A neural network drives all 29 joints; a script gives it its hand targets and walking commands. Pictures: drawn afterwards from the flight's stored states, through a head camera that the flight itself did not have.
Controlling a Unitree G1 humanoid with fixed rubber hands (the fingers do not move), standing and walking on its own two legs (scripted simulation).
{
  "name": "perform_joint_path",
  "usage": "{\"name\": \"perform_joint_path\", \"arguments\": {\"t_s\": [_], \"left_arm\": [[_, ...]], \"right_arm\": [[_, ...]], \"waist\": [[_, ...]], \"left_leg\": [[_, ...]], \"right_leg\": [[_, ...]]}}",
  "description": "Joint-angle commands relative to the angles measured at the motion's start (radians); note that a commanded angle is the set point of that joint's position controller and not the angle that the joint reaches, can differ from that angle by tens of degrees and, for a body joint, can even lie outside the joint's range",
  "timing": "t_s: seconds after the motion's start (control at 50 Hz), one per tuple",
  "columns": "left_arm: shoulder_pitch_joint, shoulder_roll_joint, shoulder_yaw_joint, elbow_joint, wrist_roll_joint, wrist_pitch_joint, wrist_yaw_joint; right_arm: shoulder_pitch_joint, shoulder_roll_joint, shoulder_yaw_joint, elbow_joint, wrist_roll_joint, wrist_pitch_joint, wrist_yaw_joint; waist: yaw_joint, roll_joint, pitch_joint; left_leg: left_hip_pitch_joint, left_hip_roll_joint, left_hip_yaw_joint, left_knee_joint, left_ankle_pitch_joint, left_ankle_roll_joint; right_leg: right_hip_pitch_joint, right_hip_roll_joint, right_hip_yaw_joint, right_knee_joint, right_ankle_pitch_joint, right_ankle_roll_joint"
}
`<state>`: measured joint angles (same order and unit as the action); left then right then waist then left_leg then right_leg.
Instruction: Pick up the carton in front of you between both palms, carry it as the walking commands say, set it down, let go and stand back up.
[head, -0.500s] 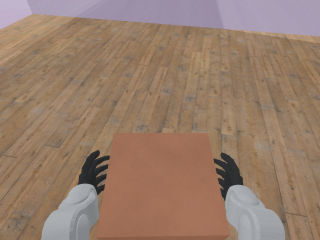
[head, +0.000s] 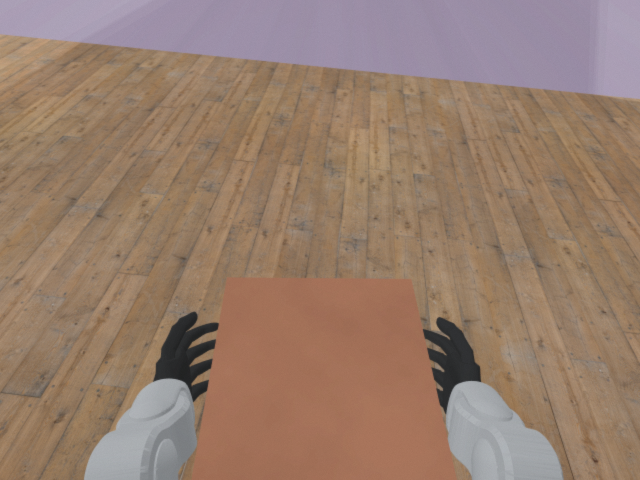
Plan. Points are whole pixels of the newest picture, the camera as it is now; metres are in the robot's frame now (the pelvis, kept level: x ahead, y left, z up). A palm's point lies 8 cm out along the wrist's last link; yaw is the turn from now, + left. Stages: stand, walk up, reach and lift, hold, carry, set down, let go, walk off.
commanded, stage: carry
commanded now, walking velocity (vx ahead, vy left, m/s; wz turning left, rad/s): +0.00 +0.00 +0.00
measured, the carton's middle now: (317, 408) +0.23 -0.01 +0.00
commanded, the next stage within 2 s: hold in 1.74 s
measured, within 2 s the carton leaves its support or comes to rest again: neither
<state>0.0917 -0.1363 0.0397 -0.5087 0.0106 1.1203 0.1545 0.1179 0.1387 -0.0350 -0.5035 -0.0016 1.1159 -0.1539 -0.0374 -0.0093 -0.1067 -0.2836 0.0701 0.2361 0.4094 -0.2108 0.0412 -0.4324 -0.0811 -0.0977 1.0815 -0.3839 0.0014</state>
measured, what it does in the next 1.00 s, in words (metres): walks ahead: right foot, then left foot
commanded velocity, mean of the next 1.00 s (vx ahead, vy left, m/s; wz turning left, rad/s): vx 0.00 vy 0.00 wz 0.00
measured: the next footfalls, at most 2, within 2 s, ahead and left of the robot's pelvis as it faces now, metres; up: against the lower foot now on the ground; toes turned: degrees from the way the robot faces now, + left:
right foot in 0.22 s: +0.30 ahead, -0.12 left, +0.00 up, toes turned +12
left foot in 0.40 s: +0.18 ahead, +0.09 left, +0.00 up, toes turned +7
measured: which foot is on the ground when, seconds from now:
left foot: down 0.00-0.26, up 0.28-0.38, down 0.40-1.00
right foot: up 0.00-0.20, down 0.22-1.00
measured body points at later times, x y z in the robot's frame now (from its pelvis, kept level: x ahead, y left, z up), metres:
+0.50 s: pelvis +0.23 -0.04 -0.01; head +0.23 -0.05 +0.44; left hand +0.46 +0.13 +0.08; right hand +0.48 -0.17 +0.07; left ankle +0.14 +0.08 -0.75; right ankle +0.27 -0.12 -0.74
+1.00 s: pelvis +0.25 -0.02 -0.01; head +0.22 -0.02 +0.44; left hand +0.49 +0.14 +0.06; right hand +0.49 -0.16 +0.05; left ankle +0.14 +0.08 -0.74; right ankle +0.27 -0.12 -0.74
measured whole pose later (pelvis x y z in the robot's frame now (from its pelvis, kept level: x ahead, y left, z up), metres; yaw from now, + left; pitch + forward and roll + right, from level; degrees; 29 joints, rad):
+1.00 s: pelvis +0.25 -0.02 -0.01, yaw +3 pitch +2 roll -1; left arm 0.06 -0.13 0.04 -0.41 0.06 1.09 0.12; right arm 0.08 0.14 -0.04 -0.43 -0.07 1.11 -0.12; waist 0.00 0.02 -0.13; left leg -0.10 0.05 0.12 0.49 -0.42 -0.01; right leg -0.33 -0.07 -0.23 0.55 -0.26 -0.03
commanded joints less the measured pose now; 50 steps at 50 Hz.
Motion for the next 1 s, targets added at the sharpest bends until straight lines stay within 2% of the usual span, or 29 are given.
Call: {"name": "perform_joint_path", "arguments": {"t_s": [0.0, 0.02, 0.04, 0.08, 0.1, 0.14, 0.16, 0.18, 0.2, 0.22, 0.24, 0.26, 0.28, 0.3, 0.32, 0.36, 0.4, 0.42, 0.44, 0.48, 0.54, 0.58, 0.64, 0.72, 0.76, 0.86, 0.9, 0.98], "left_arm": [[-0.249, -0.766, -0.595, -0.111, -0.145, -0.059, -0.052], [-0.247, -0.746, -0.586, -0.129, -0.136, -0.062, -0.046], [-0.242, -0.722, -0.587, -0.124, -0.133, -0.055, -0.040], [-0.233, -0.678, -0.592, -0.148, -0.140, -0.042, -0.036], [-0.249, -0.674, -0.594, -0.168, -0.154, -0.036, -0.037], [-0.262, -0.643, -0.592, -0.186, -0.177, -0.022, -0.038], [-0.252, -0.619, -0.583, -0.184, -0.179, -0.012, -0.038], [-0.260, -0.600, -0.576, -0.188, -0.183, -0.005, -0.039], [-0.248, -0.576, -0.566, -0.168, -0.186, 0.003, -0.037], [-0.225, -0.565, -0.558, -0.157, -0.188, 0.006, -0.035], [-0.213, -0.581, -0.542, -0.157, -0.190, 0.009, -0.036], [-0.189, -0.605, -0.535, -0.141, -0.196, 0.010, -0.040], [-0.209, -0.643, -0.545, -0.143, -0.202, 0.005, -0.046], [-0.214, -0.673, -0.547, -0.149, -0.198, 0.001, -0.053], [-0.243, -0.696, -0.557, -0.157, -0.210, -0.005, -0.061], [-0.280, -0.708, -0.570, -0.164, -0.201, -0.013, -0.073], [-0.330, -0.703, -0.580, -0.168, -0.211, -0.015, -0.080], [-0.373, -0.700, -0.595, -0.187, -0.226, -0.013, -0.083], [-0.368, -0.679, -0.587, -0.153, -0.224, -0.005, -0.079], [-0.291, -0.639, -0.556, -0.114, -0.193, 0.008, -0.069], [-0.258, -0.619, -0.539, -0.072, -0.170, 0.023, -0.051], [-0.279, -0.611, -0.529, -0.069, -0.159, 0.027, -0.042], [-0.321, -0.645, -0.538, -0.091, -0.168, 0.024, -0.038], [-0.322, -0.687, -0.562, -0.110, -0.182, 0.009, -0.046], [-0.313, -0.689, -0.577, -0.117, -0.187, 0.001, -0.057], [-0.297, -0.622, -0.571, -0.017, -0.150, -0.012, -0.100], [-0.346, -0.597, -0.557, 0.019, -0.145, -0.033, -0.120], [-0.416, -0.578, -0.531, 0.099, -0.119, -0.082, -0.150]], "right_arm": [[-0.319, 0.739, 0.596, -0.166, 0.189, -0.055, 0.084], [-0.301, 0.723, 0.587, -0.157, 0.186, -0.054, 0.083], [-0.273, 0.690, 0.580, -0.152, 0.176, -0.052, 0.079], [-0.233, 0.652, 0.565, -0.163, 0.163, -0.044, 0.067], [-0.243, 0.643, 0.565, -0.183, 0.167, -0.041, 0.061], [-0.270, 0.617, 0.565, -0.216, 0.163, -0.028, 0.048], [-0.277, 0.596, 0.553, -0.213, 0.156, -0.018, 0.039], [-0.279, 0.583, 0.550, -0.213, 0.150, -0.008, 0.031], [-0.271, 0.564, 0.545, -0.209, 0.142, 0.004, 0.022], [-0.269, 0.565, 0.560, -0.205, 0.155, 0.017, 0.017], [-0.273, 0.580, 0.565, -0.214, 0.165, 0.018, 0.015], [-0.282, 0.591, 0.574, -0.215, 0.178, 0.018, 0.018], [-0.290, 0.621, 0.580, -0.214, 0.180, 0.015, 0.022], [-0.296, 0.660, 0.584, -0.210, 0.179, 0.008, 0.028], [-0.312, 0.689, 0.578, -0.205, 0.174, 0.002, 0.034], [-0.319, 0.709, 0.576, -0.191, 0.153, -0.006, 0.041], [-0.330, 0.704, 0.567, -0.183, 0.147, -0.007, 0.047], [-0.355, 0.698, 0.557, -0.180, 0.138, -0.009, 0.043], [-0.350, 0.671, 0.556, -0.171, 0.132, -0.002, 0.040], [-0.332, 0.649, 0.560, -0.155, 0.136, 0.011, 0.037], [-0.302, 0.604, 0.537, -0.120, 0.139, 0.024, 0.032], [-0.314, 0.601, 0.533, -0.104, 0.146, 0.030, 0.031], [-0.354, 0.628, 0.542, -0.125, 0.160, 0.025, 0.037], [-0.359, 0.672, 0.559, -0.147, 0.173, 0.010, 0.047], [-0.336, 0.675, 0.563, -0.139, 0.164, 0.003, 0.055], [-0.324, 0.600, 0.558, -0.051, 0.118, -0.008, 0.094], [-0.364, 0.575, 0.543, -0.015, 0.103, -0.027, 0.114], [-0.445, 0.569, 0.521, 0.063, 0.082, -0.075, 0.144]], "waist": [[0.028, 0.159, -0.152], [0.033, 0.176, -0.129], [0.028, 0.188, -0.102], [0.022, 0.231, -0.098], [0.024, 0.222, -0.088], [0.040, 0.148, -0.090], [0.048, 0.118, -0.109], [0.046, 0.037, -0.157], [0.051, -0.127, -0.217], [0.054, -0.244, -0.269], [0.050, -0.210, -0.302], [0.047, -0.156, -0.283], [0.050, -0.163, -0.293], [0.049, -0.147, -0.309], [0.043, -0.156, -0.310], [0.042, -0.112, -0.295], [0.038, -0.029, -0.241], [0.043, 0.018, -0.178], [0.041, 0.021, -0.150], [0.036, 0.007, -0.175], [0.038, 0.018, -0.197], [0.035, 0.029, -0.180], [0.038, 0.049, -0.167], [0.034, 0.044, -0.212], [0.035, 0.040, -0.226], [0.034, 0.031, -0.168], [0.033, 0.034, -0.144], [0.035, 0.016, -0.094]], "left_leg": [[0.325, 0.204, -0.133, -0.158, 0.642, 0.049], [0.300, 0.193, -0.082, -0.157, 0.668, 0.043], [0.295, 0.177, -0.058, -0.157, 0.685, 0.033], [0.294, 0.178, -0.029, -0.145, 0.662, 0.022], [0.270, 0.179, -0.015, -0.125, 0.618, 0.015], [0.221, 0.119, 0.037, 0.006, 0.543, -0.028], [0.162, 0.096, 0.026, 0.073, 0.478, -0.057], [0.074, 0.063, 0.008, 0.160, 0.297, -0.087], [-0.044, 0.007, -0.022, 0.280, -0.032, -0.110], [-0.057, -0.013, -0.096, 0.349, -0.310, -0.116], [-0.075, 0.007, -0.156, 0.340, -0.366, -0.095], [-0.069, 0.012, -0.148, 0.276, -0.365, -0.080], [-0.048, 0.007, -0.148, 0.199, -0.345, -0.081], [-0.011, -0.001, -0.147, 0.087, -0.317, -0.078], [0.045, 0.003, -0.133, 0.010, -0.231, -0.079], [0.138, 0.026, -0.140, -0.053, -0.027, -0.073], [0.162, 0.075, -0.164, -0.068, 0.060, -0.068], [0.113, 0.084, -0.171, -0.049, 0.094, -0.061], [0.101, 0.091, -0.164, -0.018, 0.143, -0.061], [0.126, 0.101, -0.167, 0.028, 0.301, -0.064], [0.113, 0.091, -0.165, 0.049, 0.394, -0.065], [0.104, 0.091, -0.162, 0.046, 0.431, -0.065], [0.109, 0.090, -0.163, 0.053, 0.477, -0.061], [0.140, 0.092, -0.160, 0.070, 0.538, -0.058], [0.150, 0.087, -0.159, 0.075, 0.521, -0.056], [0.137, 0.094, -0.170, 0.042, 0.398, -0.050], [0.122, 0.093, -0.168, 0.036, 0.379, -0.048], [0.076, 0.089, -0.180, -0.007, 0.206, -0.036]], "right_leg": [[-0.119, 0.004, -0.034, -0.295, 0.155, 0.008], [-0.090, 0.006, -0.045, -0.371, 0.201, 0.011], [-0.069, 0.020, -0.068, -0.439, 0.232, 0.020], [-0.018, 0.031, -0.093, -0.510, 0.313, 0.017], [0.021, 0.028, -0.109, -0.542, 0.364, 0.012], [0.172, 0.061, -0.161, -0.675, 0.534, 0.011], [0.291, 0.036, -0.137, -0.716, 0.612, -0.002], [0.434, -0.060, -0.060, -0.669, 0.870, -0.021], [0.567, -0.201, 0.108, -0.645, 1.161, -0.078], [0.586, -0.297, 0.237, -0.683, 1.336, -0.156], [0.602, -0.305, 0.209, -0.691, 1.225, -0.173], [0.579, -0.274, 0.172, -0.707, 1.125, -0.150], [0.555, -0.253, 0.139, -0.717, 1.055, -0.146], [0.545, -0.207, 0.099, -0.718, 0.940, -0.125], [0.507, -0.180, 0.075, -0.727, 0.794, -0.096], [0.427, -0.156, 0.052, -0.718, 0.602, -0.060], [0.332, -0.126, -0.001, -0.685, 0.479, -0.036], [0.307, -0.105, -0.023, -0.673, 0.473, -0.032], [0.303, -0.104, -0.015, -0.668, 0.515, -0.033], [0.317, -0.100, -0.019, -0.600, 0.700, -0.043], [0.331, -0.101, -0.024, -0.550, 0.786, -0.048], [0.324, -0.097, -0.030, -0.533, 0.797, -0.044], [0.295, -0.081, -0.036, -0.516, 0.745, -0.041], [0.312, -0.076, -0.043, -0.502, 0.738, -0.037], [0.320, -0.083, -0.031, -0.500, 0.754, -0.038], [0.285, -0.089, -0.021, -0.537, 0.617, -0.030], [0.281, -0.087, -0.017, -0.553, 0.598, -0.027], [0.277, -0.092, -0.004, -0.593, 0.485, -0.022]]}}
